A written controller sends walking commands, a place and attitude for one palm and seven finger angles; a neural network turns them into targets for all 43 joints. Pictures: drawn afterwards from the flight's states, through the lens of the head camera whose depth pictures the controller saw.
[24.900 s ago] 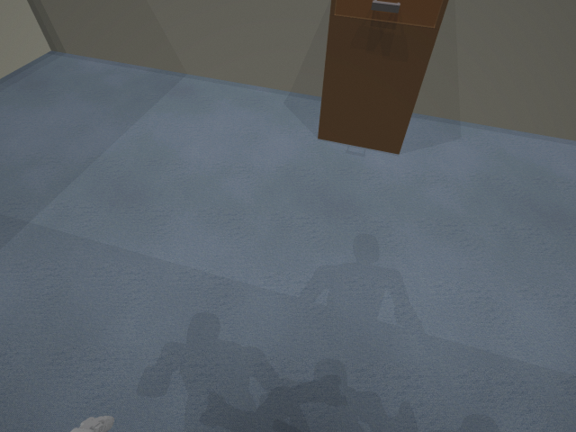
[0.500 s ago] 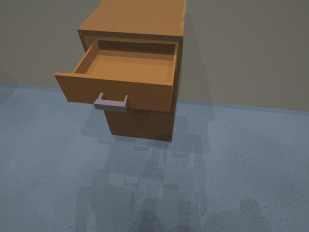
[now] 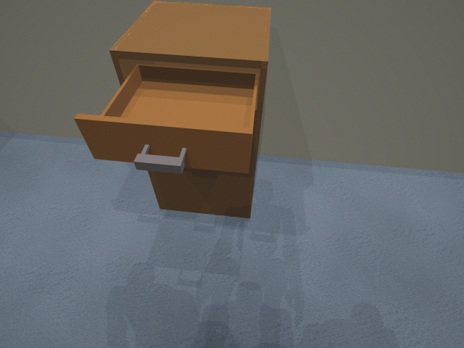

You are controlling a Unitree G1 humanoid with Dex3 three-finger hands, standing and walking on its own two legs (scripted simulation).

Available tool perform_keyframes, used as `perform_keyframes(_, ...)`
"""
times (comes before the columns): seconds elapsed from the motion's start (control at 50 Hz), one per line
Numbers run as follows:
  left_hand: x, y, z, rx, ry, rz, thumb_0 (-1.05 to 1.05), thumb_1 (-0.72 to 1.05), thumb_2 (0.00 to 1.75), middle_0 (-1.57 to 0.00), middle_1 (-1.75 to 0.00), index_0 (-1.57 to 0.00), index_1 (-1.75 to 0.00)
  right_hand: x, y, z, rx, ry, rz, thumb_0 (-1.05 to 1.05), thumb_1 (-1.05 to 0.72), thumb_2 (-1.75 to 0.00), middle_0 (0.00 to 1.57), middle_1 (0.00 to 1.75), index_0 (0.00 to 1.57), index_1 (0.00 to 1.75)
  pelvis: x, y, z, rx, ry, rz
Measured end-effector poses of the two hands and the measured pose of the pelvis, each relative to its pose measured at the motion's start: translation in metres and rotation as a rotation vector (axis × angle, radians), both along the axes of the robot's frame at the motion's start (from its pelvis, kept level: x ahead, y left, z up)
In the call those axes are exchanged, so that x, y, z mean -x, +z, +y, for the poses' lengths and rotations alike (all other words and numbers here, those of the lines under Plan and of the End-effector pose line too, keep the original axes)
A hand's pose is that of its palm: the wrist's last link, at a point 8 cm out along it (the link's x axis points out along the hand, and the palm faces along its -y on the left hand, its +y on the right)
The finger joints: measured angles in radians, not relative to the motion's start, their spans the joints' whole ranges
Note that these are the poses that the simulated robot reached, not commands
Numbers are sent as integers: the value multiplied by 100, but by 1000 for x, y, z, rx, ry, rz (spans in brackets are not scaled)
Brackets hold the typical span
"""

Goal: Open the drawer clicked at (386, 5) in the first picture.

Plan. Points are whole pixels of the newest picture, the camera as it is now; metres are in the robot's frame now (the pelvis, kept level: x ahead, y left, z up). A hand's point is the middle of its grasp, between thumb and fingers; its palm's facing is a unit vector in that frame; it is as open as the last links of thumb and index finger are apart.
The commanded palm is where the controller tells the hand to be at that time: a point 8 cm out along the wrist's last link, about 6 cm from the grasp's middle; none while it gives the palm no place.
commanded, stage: look to check the result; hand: left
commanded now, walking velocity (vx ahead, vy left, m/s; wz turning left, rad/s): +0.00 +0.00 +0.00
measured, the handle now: (162, 156) +0.54 +0.21 -0.02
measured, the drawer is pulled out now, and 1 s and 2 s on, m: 0.29 0.29 0.29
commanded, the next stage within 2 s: stand and wait in 0.52 s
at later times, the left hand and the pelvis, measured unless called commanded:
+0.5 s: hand out of the picture +0.00 +0.16 -0.18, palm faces +0.04 -0.98 -0.18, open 7.4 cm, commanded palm none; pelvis +0.01 +0.00 +0.00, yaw +0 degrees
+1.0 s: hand out of the picture +0.02 +0.17 -0.17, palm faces +0.03 -0.98 -0.20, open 7.4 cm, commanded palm none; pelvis +0.01 -0.01 +0.00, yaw +0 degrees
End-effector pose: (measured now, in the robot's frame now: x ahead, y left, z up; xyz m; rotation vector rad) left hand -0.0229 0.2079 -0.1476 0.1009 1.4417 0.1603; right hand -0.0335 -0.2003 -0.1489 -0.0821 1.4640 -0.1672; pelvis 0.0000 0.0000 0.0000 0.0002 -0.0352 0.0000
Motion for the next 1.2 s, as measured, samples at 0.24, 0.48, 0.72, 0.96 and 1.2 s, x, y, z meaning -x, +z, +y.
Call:
perform_keyframes(0.24, -1, 1, 3, -7, -3, 17, 1, 91, 90, -20, -30, -20, -30, -2, 1, 0, -1, -3, 11, 0, -91, -90, 20, 30, 20, 30, -3, 1, 0, 0, -2, 2)
perform_keyframes(0.48, -14, 3, 4, -14, -13, -5, 1, 91, 90, -20, -30, -20, -30, -15, -1, 0, -5, 0, -13, 0, -91, -90, 20, 30, 20, 30, -6, 1, 0, -2, -6, 4)
perform_keyframes(0.72, -27, 4, 6, -25, -20, -27, 1, 91, 90, -20, -30, -20, -30, -23, 0, -9, 8, 4, -21, 0, -91, -90, 20, 30, 20, 30, -10, 1, -3, -2, -5, 5)
perform_keyframes(0.96, -35, 5, 11, -38, -27, -34, 1, 91, 90, -20, -30, -20, -30, -30, 2, -22, 29, 11, -25, 0, -91, -90, 20, 30, 20, 30, -12, 2, -6, -2, -5, 6)
perform_keyframes(1.2, -46, 9, 16, -57, -37, -56, 1, 91, 90, -20, -30, -20, -30, -42, 3, -32, 44, 22, -49, 0, -91, -90, 20, 30, 20, 30, -13, 3, -8, -2, -5, 4)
